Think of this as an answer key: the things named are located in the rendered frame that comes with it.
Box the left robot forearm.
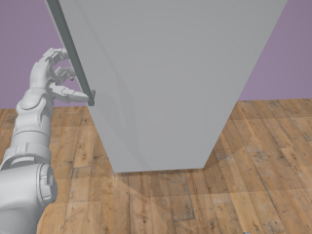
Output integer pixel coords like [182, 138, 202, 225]
[0, 88, 54, 171]

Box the robot left hand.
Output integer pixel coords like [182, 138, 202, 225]
[29, 48, 89, 104]

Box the left robot upper arm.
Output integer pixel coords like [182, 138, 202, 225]
[0, 163, 59, 234]

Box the handle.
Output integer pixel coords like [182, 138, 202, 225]
[47, 0, 96, 106]

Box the fridge door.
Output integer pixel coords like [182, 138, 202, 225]
[44, 0, 288, 173]

